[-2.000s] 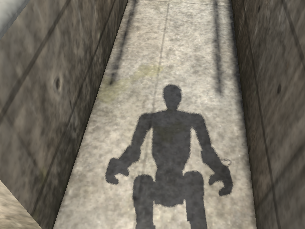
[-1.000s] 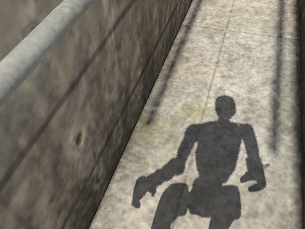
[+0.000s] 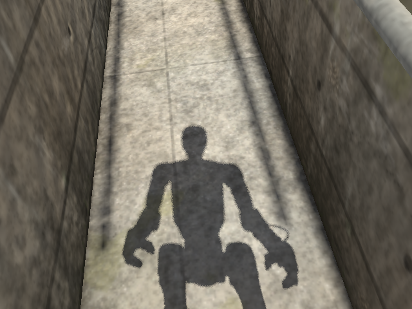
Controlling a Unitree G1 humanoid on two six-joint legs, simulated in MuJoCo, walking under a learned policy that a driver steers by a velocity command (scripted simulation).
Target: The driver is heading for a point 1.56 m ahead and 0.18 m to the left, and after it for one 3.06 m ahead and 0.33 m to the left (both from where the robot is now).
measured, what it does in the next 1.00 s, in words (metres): walks ahead: left foot, then right foot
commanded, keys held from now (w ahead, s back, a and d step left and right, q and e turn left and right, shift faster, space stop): w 1.00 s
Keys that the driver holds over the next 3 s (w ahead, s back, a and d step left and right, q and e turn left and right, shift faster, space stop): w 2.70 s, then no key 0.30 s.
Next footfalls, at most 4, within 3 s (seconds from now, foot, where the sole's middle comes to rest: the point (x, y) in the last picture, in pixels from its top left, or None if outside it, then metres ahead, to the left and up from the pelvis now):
0.32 left None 0.11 0.18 -0.77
0.80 right None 0.45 -0.08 -0.77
1.32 left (164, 266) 0.65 0.23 -0.77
1.78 right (233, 185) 0.98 -0.02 -0.77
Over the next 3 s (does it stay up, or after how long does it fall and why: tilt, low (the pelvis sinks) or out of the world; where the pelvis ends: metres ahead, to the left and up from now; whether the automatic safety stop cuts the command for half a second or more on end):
stays up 1.45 0.13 0.00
